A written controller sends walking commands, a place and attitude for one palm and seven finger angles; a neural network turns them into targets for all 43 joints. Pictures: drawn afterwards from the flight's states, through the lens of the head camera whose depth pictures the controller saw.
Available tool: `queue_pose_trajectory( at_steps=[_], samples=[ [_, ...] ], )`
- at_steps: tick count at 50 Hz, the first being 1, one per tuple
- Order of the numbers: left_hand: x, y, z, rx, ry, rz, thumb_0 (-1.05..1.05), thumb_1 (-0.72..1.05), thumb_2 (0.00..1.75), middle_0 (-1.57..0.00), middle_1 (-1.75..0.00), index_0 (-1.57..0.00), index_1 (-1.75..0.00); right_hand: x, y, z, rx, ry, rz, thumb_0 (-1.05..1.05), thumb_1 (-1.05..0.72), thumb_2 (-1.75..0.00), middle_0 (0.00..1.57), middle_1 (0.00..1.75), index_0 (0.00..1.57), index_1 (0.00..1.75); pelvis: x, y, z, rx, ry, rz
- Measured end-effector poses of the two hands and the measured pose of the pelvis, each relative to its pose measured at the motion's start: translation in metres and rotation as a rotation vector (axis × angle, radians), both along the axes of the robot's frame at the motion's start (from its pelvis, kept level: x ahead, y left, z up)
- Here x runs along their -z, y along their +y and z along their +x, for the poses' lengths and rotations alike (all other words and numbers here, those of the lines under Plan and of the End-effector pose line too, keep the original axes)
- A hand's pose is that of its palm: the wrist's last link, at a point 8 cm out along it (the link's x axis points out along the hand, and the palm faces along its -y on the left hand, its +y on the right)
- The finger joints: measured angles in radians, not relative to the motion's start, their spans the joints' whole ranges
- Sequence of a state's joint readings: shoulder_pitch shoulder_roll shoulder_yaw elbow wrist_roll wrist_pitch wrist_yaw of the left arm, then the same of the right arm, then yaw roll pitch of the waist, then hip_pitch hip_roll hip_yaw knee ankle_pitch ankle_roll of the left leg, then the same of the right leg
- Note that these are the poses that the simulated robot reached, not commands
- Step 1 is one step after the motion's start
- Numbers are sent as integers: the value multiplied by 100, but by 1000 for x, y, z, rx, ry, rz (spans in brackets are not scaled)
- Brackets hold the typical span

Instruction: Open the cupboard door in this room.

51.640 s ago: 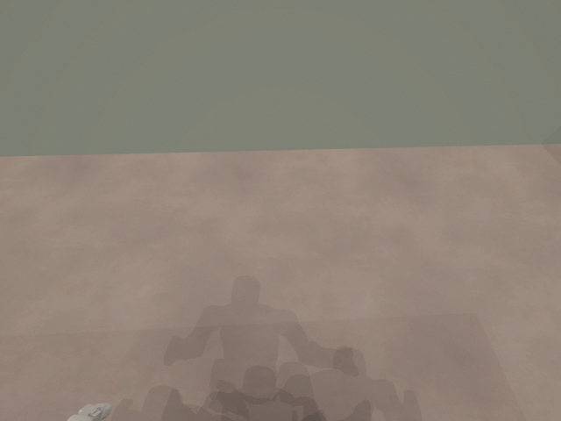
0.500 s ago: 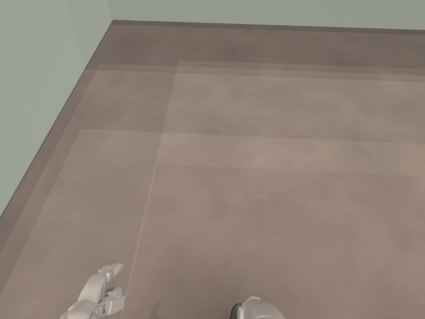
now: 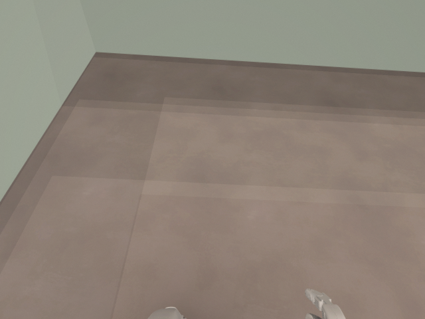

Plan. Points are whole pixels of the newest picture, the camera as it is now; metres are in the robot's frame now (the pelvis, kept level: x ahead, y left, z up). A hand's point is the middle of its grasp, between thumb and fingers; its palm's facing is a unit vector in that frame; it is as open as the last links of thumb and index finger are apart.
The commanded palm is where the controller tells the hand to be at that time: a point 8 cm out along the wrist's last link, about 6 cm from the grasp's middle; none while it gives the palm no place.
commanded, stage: walk to a spot facing it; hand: left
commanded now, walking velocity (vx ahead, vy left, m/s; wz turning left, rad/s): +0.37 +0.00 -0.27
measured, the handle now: out of the picture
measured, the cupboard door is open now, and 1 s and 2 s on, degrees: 47 47 47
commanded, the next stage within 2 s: turn to face it in 0.34 s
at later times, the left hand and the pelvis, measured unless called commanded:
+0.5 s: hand (175, 228) +0.34 +0.13 -0.14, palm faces -0.12 -0.96 -0.24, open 7.3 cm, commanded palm none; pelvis +0.22 -0.06 +0.01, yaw -7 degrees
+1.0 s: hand (176, 207) +0.41 +0.13 -0.15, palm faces +0.14 -0.97 -0.22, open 7.4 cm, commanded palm none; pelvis +0.34 -0.07 +0.01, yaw +6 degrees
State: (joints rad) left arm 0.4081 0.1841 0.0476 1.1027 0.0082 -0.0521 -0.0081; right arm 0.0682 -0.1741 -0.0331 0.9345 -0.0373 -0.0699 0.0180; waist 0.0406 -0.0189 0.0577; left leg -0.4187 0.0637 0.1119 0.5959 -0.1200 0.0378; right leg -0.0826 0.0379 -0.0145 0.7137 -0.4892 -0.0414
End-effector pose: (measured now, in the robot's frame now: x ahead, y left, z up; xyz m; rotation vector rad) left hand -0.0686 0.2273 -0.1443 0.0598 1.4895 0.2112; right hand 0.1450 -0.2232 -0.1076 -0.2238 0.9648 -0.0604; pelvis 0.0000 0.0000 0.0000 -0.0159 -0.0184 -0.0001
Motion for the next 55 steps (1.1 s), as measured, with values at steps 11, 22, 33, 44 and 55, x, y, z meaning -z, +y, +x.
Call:
queue_pose_trajectory(
  at_steps=[11,22,33,44,55],
  samples=[
    [-25,4,186,123,-169,-8,1,92,90,-20,-30,-19,-30,0,-13,-36,191,271,-10,0,-94,-90,21,30,21,30,-25,4,91,71,20,26],
    [-28,-38,389,311,-346,74,0,92,90,-20,-30,-20,-30,28,-48,-64,358,594,68,1,-91,-90,20,30,20,30,-3,-51,195,132,18,41],
    [-23,-67,421,208,-267,31,-1,95,90,-20,-30,-20,-30,10,-69,124,264,367,42,1,-92,-90,20,30,20,30,-21,-68,277,60,11,15],
    [5,-45,442,66,-202,28,0,92,90,-20,-30,-20,-30,12,-79,256,93,238,-67,1,-92,-90,20,30,20,30,-1,-58,329,-46,22,3],
    [-33,-57,462,-27,-317,144,0,91,90,-20,-30,-20,-30,13,-110,321,-40,225,-34,1,-90,-90,21,30,21,30,-9,-99,347,-183,57,-3]
  ],
)
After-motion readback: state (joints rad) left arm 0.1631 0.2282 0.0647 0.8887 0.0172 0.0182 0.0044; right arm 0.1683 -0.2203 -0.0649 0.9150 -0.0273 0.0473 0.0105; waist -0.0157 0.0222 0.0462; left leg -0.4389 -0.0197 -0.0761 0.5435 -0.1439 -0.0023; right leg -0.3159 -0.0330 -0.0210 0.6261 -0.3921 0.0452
